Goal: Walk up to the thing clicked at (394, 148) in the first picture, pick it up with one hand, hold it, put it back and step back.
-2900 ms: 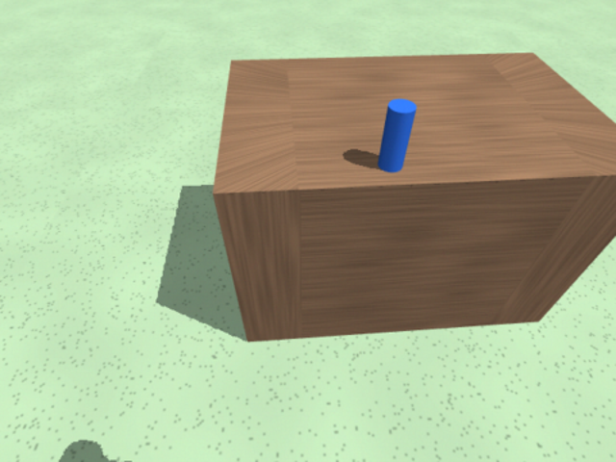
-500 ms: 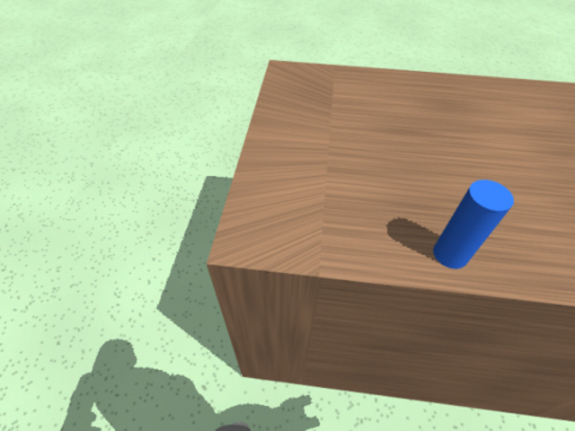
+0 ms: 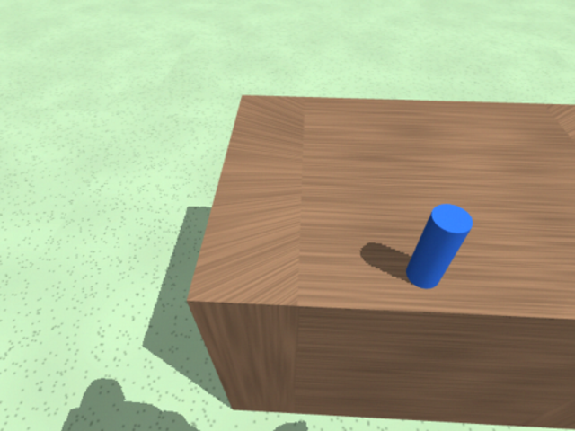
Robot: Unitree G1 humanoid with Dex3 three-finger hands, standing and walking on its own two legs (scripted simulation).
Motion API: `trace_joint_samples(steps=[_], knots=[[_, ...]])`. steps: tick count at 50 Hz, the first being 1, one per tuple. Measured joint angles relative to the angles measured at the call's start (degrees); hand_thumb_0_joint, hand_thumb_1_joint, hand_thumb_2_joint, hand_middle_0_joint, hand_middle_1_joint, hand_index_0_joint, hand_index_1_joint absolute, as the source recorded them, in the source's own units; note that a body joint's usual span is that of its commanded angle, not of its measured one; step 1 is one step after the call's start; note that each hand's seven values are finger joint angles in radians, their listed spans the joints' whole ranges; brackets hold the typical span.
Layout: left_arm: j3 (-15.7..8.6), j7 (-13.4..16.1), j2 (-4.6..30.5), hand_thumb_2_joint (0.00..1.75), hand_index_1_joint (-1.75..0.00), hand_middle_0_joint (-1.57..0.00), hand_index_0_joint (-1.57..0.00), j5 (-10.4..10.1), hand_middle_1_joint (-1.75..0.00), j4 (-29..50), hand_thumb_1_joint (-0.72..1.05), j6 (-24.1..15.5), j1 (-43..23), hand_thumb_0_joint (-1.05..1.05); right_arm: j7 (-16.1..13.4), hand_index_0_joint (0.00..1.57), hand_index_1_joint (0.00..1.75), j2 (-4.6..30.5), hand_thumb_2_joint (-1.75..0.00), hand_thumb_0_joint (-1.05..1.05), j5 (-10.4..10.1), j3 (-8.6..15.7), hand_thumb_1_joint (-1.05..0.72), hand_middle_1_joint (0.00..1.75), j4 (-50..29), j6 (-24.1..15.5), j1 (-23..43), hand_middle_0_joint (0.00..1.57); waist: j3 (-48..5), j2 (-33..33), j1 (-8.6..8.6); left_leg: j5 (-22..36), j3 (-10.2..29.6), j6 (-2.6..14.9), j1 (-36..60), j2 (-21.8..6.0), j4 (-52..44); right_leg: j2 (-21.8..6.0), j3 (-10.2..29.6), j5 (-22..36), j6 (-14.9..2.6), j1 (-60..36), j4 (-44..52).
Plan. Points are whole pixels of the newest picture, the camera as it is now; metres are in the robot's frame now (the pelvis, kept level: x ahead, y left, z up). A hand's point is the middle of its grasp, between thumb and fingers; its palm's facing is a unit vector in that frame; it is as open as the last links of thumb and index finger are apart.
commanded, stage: walk up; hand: right
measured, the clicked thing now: (435, 249) +0.42 -0.22 +0.01
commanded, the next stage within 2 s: stand in 0.76 s
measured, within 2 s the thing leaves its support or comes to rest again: neither
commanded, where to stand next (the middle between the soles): +0.04 -0.01 m, yaw -1 degrees
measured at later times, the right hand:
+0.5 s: hand out of the picture +0.08 -0.24 -0.14, palm faces -0.01 +0.94 -0.35, open 7.4 cm
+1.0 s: hand out of the picture +0.10 -0.23 -0.14, palm faces -0.02 +0.94 -0.34, open 7.4 cm
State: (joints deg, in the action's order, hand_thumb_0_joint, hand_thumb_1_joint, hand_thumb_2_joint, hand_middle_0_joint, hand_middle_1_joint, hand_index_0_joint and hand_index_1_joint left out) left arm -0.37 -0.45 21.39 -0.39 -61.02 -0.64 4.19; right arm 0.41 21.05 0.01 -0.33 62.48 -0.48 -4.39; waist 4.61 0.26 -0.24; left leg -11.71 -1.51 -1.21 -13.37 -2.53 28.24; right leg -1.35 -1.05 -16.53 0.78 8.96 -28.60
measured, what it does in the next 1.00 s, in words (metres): stands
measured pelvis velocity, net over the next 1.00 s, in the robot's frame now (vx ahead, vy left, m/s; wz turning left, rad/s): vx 0.01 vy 0.02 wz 0.00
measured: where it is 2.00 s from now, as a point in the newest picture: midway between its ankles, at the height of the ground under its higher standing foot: outside the picture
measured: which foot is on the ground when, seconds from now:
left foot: down 0.00-1.00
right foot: down 0.00-1.00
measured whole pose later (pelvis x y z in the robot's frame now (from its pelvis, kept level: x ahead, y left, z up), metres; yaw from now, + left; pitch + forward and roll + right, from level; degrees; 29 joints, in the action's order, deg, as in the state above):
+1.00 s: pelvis +0.01 +0.02 +0.01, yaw +0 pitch -2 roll +0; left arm -0.5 -0.4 20.2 0.6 -65.5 -0.7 6.7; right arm 0.6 19.7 0.7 0.4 65.7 -0.5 -3.9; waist 2.7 -0.3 0.0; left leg -8.0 -2.2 0.0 -9.2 -1.1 19.2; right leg -2.6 -0.9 -11.3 2.5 3.7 -17.0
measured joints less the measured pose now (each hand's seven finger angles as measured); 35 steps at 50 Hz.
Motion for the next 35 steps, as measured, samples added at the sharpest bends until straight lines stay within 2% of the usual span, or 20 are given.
trace_joint_samples(steps=[13,35], knots=[[-0.16,-0.6,-0.95,0.9,-0.3,-0.2,-0.2,0.2,-0.3,-4.39,0.9,0.65,-0.85,0.0,0.07,0.2,0.3,-0.78,-0.9,0.01,0.47,0.05,-0.9,0.3,4.12,-0.16,0.02,0.2,-0.93,-0.73,-0.41,3.6,-0.63,0.44,3.17,0.19,-7.07,-0.04,0.37,4.82,0.66,-3.74,8.83],[-0.39,-0.28,-1.24,0.9,-0.3,-0.2,-0.2,0.56,-0.3,-6.55,0.9,0.68,1.98,0.0,0.05,0.21,0.3,-1.9,-0.9,0.01,0.55,0.82,-0.9,0.3,4.16,-0.19,1.15,0.2,-2.03,-0.72,0.45,4.09,-0.79,1.24,3.83,1.35,-9.08,-1.16,0.35,5.5,1.58,-4.69,11.24]])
